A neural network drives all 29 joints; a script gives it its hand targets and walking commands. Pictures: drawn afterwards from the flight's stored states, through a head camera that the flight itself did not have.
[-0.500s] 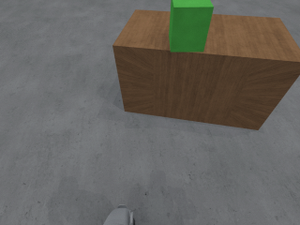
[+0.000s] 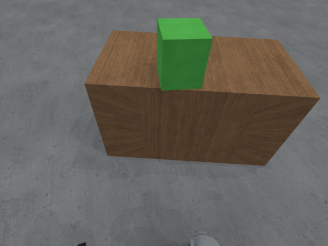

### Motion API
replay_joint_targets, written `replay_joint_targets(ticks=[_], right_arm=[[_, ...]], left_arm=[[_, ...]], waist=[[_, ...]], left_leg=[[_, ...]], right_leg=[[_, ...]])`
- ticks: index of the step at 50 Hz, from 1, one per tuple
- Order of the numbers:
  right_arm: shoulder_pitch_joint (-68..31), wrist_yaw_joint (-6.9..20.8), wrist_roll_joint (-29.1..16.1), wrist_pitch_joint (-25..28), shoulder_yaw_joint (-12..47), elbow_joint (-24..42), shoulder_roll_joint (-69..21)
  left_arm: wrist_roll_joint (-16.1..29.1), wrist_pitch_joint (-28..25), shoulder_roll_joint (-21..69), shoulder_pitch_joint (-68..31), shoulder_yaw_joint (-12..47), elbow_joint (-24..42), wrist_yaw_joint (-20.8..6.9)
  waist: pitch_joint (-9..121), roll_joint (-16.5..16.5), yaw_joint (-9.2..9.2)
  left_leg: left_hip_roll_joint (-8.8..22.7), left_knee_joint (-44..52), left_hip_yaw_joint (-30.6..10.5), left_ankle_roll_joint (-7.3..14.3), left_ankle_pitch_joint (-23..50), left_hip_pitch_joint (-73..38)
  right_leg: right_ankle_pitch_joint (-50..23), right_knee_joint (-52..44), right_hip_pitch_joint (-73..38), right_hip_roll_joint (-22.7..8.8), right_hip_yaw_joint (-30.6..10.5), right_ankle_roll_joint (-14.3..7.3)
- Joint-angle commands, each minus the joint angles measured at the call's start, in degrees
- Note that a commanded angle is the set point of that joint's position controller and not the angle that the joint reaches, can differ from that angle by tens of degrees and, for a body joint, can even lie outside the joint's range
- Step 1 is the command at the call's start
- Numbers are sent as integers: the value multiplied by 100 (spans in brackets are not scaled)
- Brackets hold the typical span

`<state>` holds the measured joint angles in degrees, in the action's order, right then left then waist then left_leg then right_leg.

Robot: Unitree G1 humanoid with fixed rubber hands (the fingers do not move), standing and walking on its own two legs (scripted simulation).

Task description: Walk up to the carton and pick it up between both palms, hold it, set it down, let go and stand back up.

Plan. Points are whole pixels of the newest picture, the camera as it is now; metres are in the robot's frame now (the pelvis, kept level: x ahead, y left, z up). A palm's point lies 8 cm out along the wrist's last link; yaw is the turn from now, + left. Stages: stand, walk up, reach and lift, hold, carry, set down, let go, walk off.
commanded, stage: walk up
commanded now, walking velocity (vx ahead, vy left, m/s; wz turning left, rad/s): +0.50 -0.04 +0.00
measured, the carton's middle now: (180, 54) +0.92 -0.11 -0.01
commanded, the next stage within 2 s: none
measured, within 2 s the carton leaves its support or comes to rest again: neither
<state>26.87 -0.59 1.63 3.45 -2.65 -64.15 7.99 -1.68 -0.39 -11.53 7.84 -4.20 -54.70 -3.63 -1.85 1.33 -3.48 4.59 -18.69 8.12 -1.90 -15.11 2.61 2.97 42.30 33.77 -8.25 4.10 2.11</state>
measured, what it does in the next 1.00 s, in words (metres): walks ahead: right foot, then left foot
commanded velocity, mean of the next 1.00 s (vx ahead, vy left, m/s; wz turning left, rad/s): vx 0.32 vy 0.00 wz -0.01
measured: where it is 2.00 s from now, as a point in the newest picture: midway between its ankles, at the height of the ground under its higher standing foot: (162, 221)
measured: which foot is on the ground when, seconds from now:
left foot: down 0.00-0.12, up 0.14-0.62, down 0.64-1.00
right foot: up 0.00-0.10, down 0.12-0.66, up 0.68-1.00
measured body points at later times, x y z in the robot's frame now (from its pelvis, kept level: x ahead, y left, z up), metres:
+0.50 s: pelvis +0.25 -0.06 +0.00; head +0.27 -0.09 +0.45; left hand +0.16 +0.15 -0.14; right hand +0.35 -0.29 -0.16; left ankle +0.35 +0.09 -0.68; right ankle +0.18 -0.17 -0.75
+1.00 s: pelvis +0.38 -0.02 +0.00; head +0.40 +0.02 +0.45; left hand +0.45 +0.22 -0.17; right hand +0.35 -0.25 -0.14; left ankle +0.42 +0.08 -0.75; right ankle +0.42 -0.20 -0.69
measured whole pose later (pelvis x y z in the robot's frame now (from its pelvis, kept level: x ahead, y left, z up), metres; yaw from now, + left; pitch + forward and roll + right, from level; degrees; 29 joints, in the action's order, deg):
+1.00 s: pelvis +0.38 -0.02 +0.00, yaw +0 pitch -1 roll -2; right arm 20.4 -1.9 1.0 2.5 -1.3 -63.1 7.9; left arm -0.9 1.7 -11.9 10.0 -4.1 -60.0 0.0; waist -2.3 2.9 -0.9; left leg 3.8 -22.1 8.9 2.5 -8.6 12.4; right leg 12.9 48.7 25.5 -5.3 0.7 1.8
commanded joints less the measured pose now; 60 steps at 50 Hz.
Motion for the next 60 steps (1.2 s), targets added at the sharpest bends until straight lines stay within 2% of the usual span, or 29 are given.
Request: replay_joint_targets(ticks=[1, 4, 6, 7, 8, 9, 10, 11, 13, 18, 27, 28, 29, 31, 32, 33, 34, 35, 37, 40, 46, 47, 48, 50, 53, 55, 57, 58, 60], right_arm=[[-236, 2, -70, 199, -165, 402, 832], [-168, 43, -15, 186, -256, 357, 1072], [48, 66, 98, 158, -173, 244, 833], [273, 100, 29, 161, -28, 478, 276], [556, 83, -178, 132, -172, 333, 557], [183, 78, -145, 71, -215, 344, 714], [-50, 107, -148, 67, -155, 322, 434], [-325, 129, -139, 93, -110, 319, 271], [-510, 153, -44, 4, -150, 328, 334], [-662, 175, 31, -304, -183, 323, 247], [-2192, 312, -59, -307, -32, 901, 337], [-2387, 271, -40, -193, -2, 1072, 237], [-2285, 241, -44, -121, -40, 1002, 411], [-1284, 146, 14, 13, -154, 568, 652], [-752, 76, 88, 124, -236, 448, 914], [-11, 18, 179, 201, -345, 449, 1451], [311, 16, -44, 93, -478, 311, 2041], [246, -103, -232, -50, -508, 434, 2082], [-600, -148, -145, -36, -278, 561, 1438], [-1014, -92, -81, -39, -92, 609, 734], [-536, -64, -1, 26, -88, 457, 843], [-1268, -165, -210, 10, 186, 512, 197], [-1086, -190, -114, 26, 142, 468, 368], [-718, -131, 20, 26, 77, 396, 727], [-775, -64, -36, -102, 72, 455, 839], [-967, -84, -110, -211, 121, 478, 718], [-126, -101, -101, -348, 199, 367, 105], [-14, -145, -84, -485, 164, 260, 179], [-224, -86, -47, -578, 99, 161, 319]], left_arm=[[56, -132, -80, -318, 37, 427, -37], [-33, -259, -371, -61, -70, 274, 81], [-94, -423, -599, 1557, -221, -276, 215], [-147, -492, -1386, 2490, -360, -371, 320], [17, -435, -1914, 2861, -489, -490, 350], [62, -449, -1728, 2421, -407, -457, 347], [-1, -505, -1353, 1912, -289, -363, 340], [-36, -532, -1022, 1492, -212, -262, 333], [-7, -537, -398, 1169, -27, -267, 322], [39, -640, -252, 1873, 51, -544, 397], [14, -543, -555, 1942, 23, -626, 509], [73, -488, -272, 2072, 113, -895, 488], [72, -465, -248, 2118, 104, -938, 487], [95, -448, -427, 2008, 56, -951, 492], [125, -451, -280, 2175, 99, -975, 484], [133, -402, -26, 2426, 167, -849, 520], [305, -316, 187, 2931, 131, -940, 562], [99, -180, -648, 2440, -101, -814, 495], [-32, -95, -65, 1944, -63, -898, 358], [-41, 52, 285, 1965, -1, -996, 341], [-87, 256, 1, 1379, -41, -678, 240], [109, 238, 331, 997, 75, -505, 288], [162, 218, 192, 862, 62, -453, 350], [114, 230, 34, 940, 82, -550, 504], [70, 255, 2, 1019, 149, -572, 571], [27, 146, -91, 1157, 171, -626, 563], [74, -28, -630, 981, 182, -576, 601], [104, -16, -646, 691, 200, -528, 593], [68, -22, -305, 228, 259, -393, 575]], waist=[[-528, -1445, 225], [-495, -784, 278], [274, 175, 930], [1072, 1810, 1127], [1566, 1800, 1222], [1233, 993, 901], [704, 530, 718], [496, 386, 637], [166, 864, 471], [-101, 711, 323], [-582, 798, 576], [-310, 1411, 441], [-257, 1289, 464], [38, 449, 37], [344, -167, -114], [1156, -1368, -252], [1811, -2513, -261], [1887, -1122, -228], [650, -375, 158], [70, -986, 386], [-187, -1175, 410], [-382, -1665, 790], [-302, -1772, 659], [145, -1433, 519], [390, -1127, 491], [312, -637, 662], [232, 1433, 185], [40, 1713, 218], [-370, 1290, 105]], left_leg=[[1077, 1211, -507, 683, -287, 1064], [1162, 540, -489, 711, -355, 996], [739, -1805, -52, 562, 677, 1283], [214, -3915, 230, 261, -876, 2547], [-475, -4915, -348, 163, -1784, 3320], [-27, -5483, -927, 175, -1405, 3331], [187, -5587, -1011, 191, -867, 3390], [368, -5318, -994, 214, -277, 3236], [463, -4952, -809, 249, 176, 2973], [201, -4448, -550, 58, 323, 3148], [88, -1942, -59, 21, 1161, 2602], [32, -1686, -141, 72, 883, 2072], [-119, -1554, 5, 113, 904, 1724], [-216, -971, 113, 202, 1230, 526], [214, -919, -124, 205, 1753, -391], [1781, -950, -1658, 317, 2897, -1364], [2651, -300, -3029, 1121, 3384, -1792], [3014, 31, -4230, 1214, 2834, -1445], [2324, 226, -2839, 897, 2312, -30], [1513, 594, -1449, 560, 1389, 1084], [1418, 1047, -1256, 673, 94, 1226], [448, 659, -114, 697, 1807, 1971], [341, 367, 80, 870, 2816, 1702], [689, 48, -151, 1232, 3772, 1196], [1056, 50, -761, 1322, 1746, 1442], [923, -149, -904, 939, 552, 1944], [68, -1101, -283, 381, -1056, 1971], [-69, -1610, -460, 413, -1455, 1368], [-123, -1823, -599, 402, -845, 1311]], right_leg=[[22, -734, -919, 68, 147, 49], [824, -1088, -1753, 268, 430, -71], [1304, -1448, -3450, 218, 276, -226], [2247, -2168, -4712, -1480, -1871, -546], [1900, -3199, -5020, -2466, -4584, -827], [1486, -3193, -4437, -2363, -4355, -691], [784, -2851, -3917, -1985, -3117, -537], [280, -2706, -3432, -1592, -2174, -446], [-389, -2783, -2879, -1076, -1158, -349], [-2767, -2622, -2924, -1034, -463, -581], [-2367, -2798, -2698, -990, -2, -706], [-1652, -2634, -2707, -458, 336, -607], [-1455, -2472, -2696, -443, 301, -596], [-1322, -1504, -2491, -362, 257, -494], [-604, -694, -1969, -171, 223, -411], [1960, 834, -1315, 158, 445, -274], [3419, 2064, -661, 730, 173, -163], [3398, 2825, -470, 592, -491, -80], [2316, 2869, -430, 242, -622, 6], [1441, 2241, -909, 94, -427, -5], [919, 1701, -536, 184, -282, 66], [760, 605, -1367, 294, -347, -30], [798, 325, -1315, 622, 29, -39], [1231, 77, -1500, 755, 97, -86], [1230, -578, -2071, 596, -52, -243], [453, -1825, -2865, 434, -227, -305], [-139, -2922, -2684, -1056, -1953, -579], [1115, -3259, -1629, -1140, -2072, -902], [2368, -3520, -1250, -653, -1698, -813]])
